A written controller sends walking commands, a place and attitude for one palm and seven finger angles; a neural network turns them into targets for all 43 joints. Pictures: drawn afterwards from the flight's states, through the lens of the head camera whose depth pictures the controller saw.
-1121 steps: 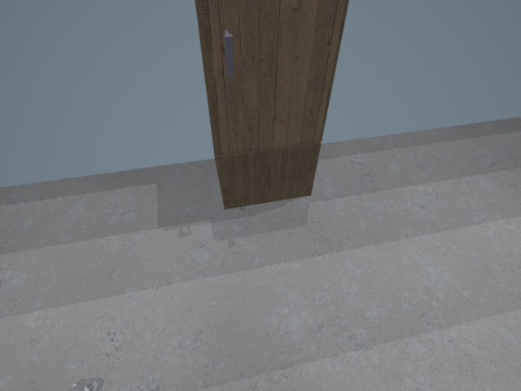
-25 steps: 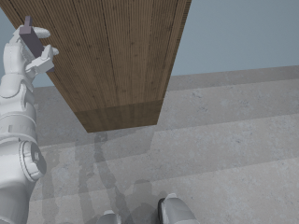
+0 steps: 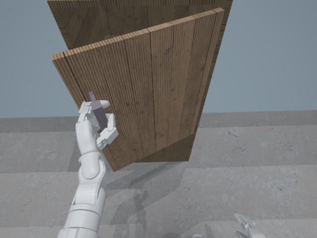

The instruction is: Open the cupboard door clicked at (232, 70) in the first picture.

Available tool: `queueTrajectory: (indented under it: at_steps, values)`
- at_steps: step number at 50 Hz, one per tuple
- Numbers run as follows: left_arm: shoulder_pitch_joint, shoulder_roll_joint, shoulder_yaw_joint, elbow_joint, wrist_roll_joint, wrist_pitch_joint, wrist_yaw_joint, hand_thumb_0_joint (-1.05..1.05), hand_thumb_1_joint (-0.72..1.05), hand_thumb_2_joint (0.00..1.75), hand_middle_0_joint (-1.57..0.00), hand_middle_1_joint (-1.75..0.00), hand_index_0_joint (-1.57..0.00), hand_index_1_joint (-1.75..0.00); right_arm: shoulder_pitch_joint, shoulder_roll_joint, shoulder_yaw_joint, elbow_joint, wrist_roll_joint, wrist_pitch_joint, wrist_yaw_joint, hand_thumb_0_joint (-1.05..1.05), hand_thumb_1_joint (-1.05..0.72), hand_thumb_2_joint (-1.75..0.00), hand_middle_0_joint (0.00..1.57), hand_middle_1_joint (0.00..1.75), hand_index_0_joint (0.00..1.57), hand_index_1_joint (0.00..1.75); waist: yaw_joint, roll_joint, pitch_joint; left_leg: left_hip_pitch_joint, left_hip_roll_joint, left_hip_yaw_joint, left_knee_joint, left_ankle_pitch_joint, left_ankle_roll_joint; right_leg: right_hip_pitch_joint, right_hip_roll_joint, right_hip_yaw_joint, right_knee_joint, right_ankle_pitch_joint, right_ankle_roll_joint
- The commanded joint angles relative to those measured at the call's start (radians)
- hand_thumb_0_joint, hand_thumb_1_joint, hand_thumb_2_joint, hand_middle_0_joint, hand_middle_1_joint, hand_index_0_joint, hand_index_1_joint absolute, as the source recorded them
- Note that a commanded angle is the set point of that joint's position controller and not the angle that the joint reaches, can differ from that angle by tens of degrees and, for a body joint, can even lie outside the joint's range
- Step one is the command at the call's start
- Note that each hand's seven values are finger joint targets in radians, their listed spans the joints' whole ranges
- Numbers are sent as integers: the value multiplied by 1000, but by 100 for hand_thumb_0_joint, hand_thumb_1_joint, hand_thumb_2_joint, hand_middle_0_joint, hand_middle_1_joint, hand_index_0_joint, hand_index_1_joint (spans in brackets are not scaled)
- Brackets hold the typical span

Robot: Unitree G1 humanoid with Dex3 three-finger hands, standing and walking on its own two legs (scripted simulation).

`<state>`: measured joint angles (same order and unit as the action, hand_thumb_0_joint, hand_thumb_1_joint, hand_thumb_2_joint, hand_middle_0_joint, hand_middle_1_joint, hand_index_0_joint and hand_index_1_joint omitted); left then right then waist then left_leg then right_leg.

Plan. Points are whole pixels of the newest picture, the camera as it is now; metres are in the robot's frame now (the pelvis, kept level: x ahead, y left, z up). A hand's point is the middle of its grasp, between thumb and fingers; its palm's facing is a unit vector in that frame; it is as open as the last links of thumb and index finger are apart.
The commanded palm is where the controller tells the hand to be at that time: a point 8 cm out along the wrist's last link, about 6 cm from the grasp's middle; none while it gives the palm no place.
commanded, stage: pull the door open along its arc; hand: left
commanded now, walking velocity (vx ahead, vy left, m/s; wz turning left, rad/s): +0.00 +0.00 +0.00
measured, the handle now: (100, 115) +0.41 +0.17 +0.07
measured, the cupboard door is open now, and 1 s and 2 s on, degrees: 27 41 43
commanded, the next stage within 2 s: open thumb and fingers to let go in 0.26 s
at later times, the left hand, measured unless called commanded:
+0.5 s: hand (137, 151) +0.30 +0.06 +0.08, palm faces +0.44 -0.89 -0.03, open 6.3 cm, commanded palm +0.25 +0.10 +0.07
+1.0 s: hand (136, 151) +0.30 +0.06 +0.08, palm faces +0.42 -0.91 -0.01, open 14.0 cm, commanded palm +0.25 +0.10 +0.07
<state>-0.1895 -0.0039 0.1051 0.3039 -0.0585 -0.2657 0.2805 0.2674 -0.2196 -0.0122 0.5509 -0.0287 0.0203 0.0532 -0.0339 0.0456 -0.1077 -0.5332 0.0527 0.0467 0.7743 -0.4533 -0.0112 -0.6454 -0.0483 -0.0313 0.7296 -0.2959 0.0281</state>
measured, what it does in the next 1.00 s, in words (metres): stands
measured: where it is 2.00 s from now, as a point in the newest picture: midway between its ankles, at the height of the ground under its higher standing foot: outside the picture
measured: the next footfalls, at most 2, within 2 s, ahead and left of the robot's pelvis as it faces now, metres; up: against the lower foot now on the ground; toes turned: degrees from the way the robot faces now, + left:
none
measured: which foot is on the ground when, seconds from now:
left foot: down 0.00-1.00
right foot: down 0.00-1.00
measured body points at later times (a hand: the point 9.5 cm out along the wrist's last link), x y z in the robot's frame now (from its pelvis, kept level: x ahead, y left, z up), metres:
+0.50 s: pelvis +0.00 -0.04 +0.00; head +0.03 -0.06 +0.45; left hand +0.27 +0.11 +0.08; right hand +0.21 -0.24 -0.10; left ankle -0.05 +0.12 -0.71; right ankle +0.03 -0.14 -0.71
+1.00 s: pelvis -0.03 -0.03 +0.00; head -0.01 -0.05 +0.45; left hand +0.27 +0.11 +0.08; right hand +0.14 -0.24 -0.11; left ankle -0.05 +0.12 -0.71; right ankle +0.03 -0.14 -0.71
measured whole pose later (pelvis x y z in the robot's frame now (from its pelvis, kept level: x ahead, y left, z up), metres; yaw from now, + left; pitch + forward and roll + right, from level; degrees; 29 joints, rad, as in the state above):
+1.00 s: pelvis -0.03 -0.03 +0.00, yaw +3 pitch +6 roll +1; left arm -0.10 -0.13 -0.13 0.23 0.08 -0.16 0.57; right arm 0.19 -0.19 0.00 0.62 -0.08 0.01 -0.03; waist 0.00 0.04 -0.07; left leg -0.46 0.04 0.00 0.78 -0.42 -0.04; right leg -0.58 -0.06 -0.07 0.78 -0.31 -0.01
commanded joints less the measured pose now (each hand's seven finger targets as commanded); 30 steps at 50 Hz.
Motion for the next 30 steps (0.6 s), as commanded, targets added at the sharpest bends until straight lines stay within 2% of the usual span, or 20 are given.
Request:
queueTrajectory:
  at_steps: [1,2,4,7,9,11,14,16,17,18,19,20,24,26,28,30]
  values:
    - [-88,42,-23,-328,87,-29,213,0,90,90,-40,-135,-40,-135,-63,-87,-34,-128,-22,-35,-27,0,-90,-90,20,30,20,30,54,-77,-256,31,-46,-8,-136,360,-5,385,35,-43,-39,300,-56]
    - [-47,30,-29,-353,99,-16,241,0,90,90,-40,-135,-40,-135,-82,-82,-33,-133,-26,-31,-33,0,-90,-90,20,30,20,30,64,-96,-255,33,-47,-7,-141,346,-5,399,33,-41,-45,286,-56]
    - [19,-20,-102,-388,130,8,265,0,90,90,-40,-135,-40,-135,-109,-72,-27,-138,-31,-17,-45,0,-90,-90,20,30,20,30,58,-118,-226,48,-46,-11,-150,326,-3,403,30,-38,-60,265,-56]
    - [129,-69,-179,-475,161,36,279,0,90,90,-40,-135,-40,-135,-146,-53,-22,-154,-38,-3,-58,0,-90,-90,20,30,20,30,67,-109,-216,72,-50,-3,-148,328,0,422,26,-35,-67,284,-57]
    - [203,-106,-229,-515,170,58,282,0,90,90,-40,-135,-40,-135,-164,-44,-17,-161,-40,5,-61,0,-90,-90,20,30,20,30,67,-117,-195,85,-50,-7,-147,327,0,429,25,-35,-78,290,-58]
    - [296,-131,-259,-575,163,76,284,0,90,90,-40,-135,-40,-135,-184,-35,-14,-170,-39,12,-60,0,-90,-90,20,30,20,30,79,-103,-203,97,-53,-3,-140,355,0,454,27,-35,-74,336,-61]
    - [221,-184,-324,-576,160,104,301,0,90,90,-40,-135,-40,-135,-210,-30,-6,-160,-39,13,-60,0,-90,-90,20,30,20,30,48,-99,-157,95,-57,-18,-115,342,0,420,25,-34,-78,335,-59]
    - [156,-198,-333,-551,165,113,323,0,90,90,-40,-135,-40,-135,-223,-31,-4,-144,-43,9,-62,0,-90,-90,20,30,20,30,41,-106,-160,90,-62,-27,-97,320,1,389,22,-31,-72,303,-56]
    - [126,-226,-359,-531,172,118,330,0,90,90,-40,-135,-40,-135,-226,-29,-4,-135,-45,3,-61,0,-90,-90,20,30,20,30,33,-102,-161,91,-64,-29,-84,321,2,375,20,-29,-69,305,-54]
    - [6,-188,-332,-526,176,114,343,0,90,90,-40,-135,-40,-135,-220,-34,-4,-117,-47,-1,-67,0,-90,-90,20,30,20,30,15,-99,-173,84,-66,-34,-68,310,3,350,14,-22,-62,294,-51]
    - [26,-184,-319,-508,178,112,344,0,83,87,-40,-134,-40,-134,-213,-30,-8,-111,-51,-4,-72,0,-90,-90,20,30,20,30,25,-129,-178,81,-66,-35,-68,313,3,361,17,-21,-63,295,-50]
    - [64,-173,-303,-490,174,112,340,0,76,84,-39,-134,-39,-134,-212,-33,-12,-111,-51,-5,-74,0,-90,-90,20,30,20,30,38,-122,-212,84,-69,-29,-66,319,2,376,15,-15,-60,313,-50]
    - [70,-155,-294,-467,159,94,291,0,48,72,-37,-130,-37,-130,-192,-37,-15,-107,-49,-12,-86,0,-90,-90,20,30,20,30,38,-155,-227,66,-72,-27,-69,313,4,407,6,4,-67,341,-43]
    - [39,-134,-278,-473,155,80,271,0,34,66,-36,-129,-36,-129,-191,-40,-15,-108,-48,-14,-92,0,-90,-90,20,30,20,30,38,-135,-227,59,-72,-25,-71,290,5,400,0,13,-71,305,-42]
    - [6,-128,-271,-442,153,68,258,0,20,60,-35,-127,-35,-127,-186,-42,-13,-104,-49,-22,-96,0,-90,-90,20,30,20,30,32,-152,-196,44,-73,-28,-70,261,9,376,-3,18,-83,250,-39]
    - [-23,-116,-258,-420,151,57,247,0,6,54,-34,-126,-34,-126,-186,-47,-15,-101,-51,-28,-101,0,-90,-90,20,30,20,30,31,-162,-200,42,-71,-28,-71,248,12,366,-3,23,-87,213,-39]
